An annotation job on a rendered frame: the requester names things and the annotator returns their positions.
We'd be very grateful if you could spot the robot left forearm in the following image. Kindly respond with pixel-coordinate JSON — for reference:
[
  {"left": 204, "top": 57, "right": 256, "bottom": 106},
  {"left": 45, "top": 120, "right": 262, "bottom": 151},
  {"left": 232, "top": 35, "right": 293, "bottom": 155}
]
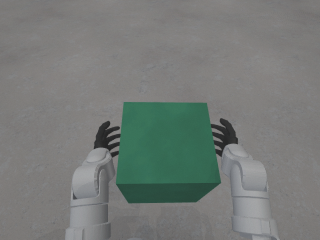
[{"left": 65, "top": 147, "right": 116, "bottom": 240}]

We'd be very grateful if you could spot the robot right hand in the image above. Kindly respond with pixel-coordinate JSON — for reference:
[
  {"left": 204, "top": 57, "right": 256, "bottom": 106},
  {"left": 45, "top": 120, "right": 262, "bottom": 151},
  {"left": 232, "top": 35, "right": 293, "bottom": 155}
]
[{"left": 211, "top": 118, "right": 238, "bottom": 157}]

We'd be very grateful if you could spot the robot left hand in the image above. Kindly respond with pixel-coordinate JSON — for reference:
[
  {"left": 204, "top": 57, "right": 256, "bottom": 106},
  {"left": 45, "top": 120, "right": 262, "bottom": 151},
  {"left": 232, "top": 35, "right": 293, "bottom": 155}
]
[{"left": 94, "top": 121, "right": 121, "bottom": 158}]

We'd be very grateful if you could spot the carton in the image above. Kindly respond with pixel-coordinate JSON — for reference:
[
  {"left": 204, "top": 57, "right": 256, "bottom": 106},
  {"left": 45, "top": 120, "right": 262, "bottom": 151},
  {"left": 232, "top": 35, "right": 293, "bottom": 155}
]
[{"left": 116, "top": 102, "right": 221, "bottom": 204}]

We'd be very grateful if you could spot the robot right forearm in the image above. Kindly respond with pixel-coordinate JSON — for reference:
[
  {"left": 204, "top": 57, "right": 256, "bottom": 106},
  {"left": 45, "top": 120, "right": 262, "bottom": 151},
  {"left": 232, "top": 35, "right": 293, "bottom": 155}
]
[{"left": 220, "top": 143, "right": 281, "bottom": 240}]

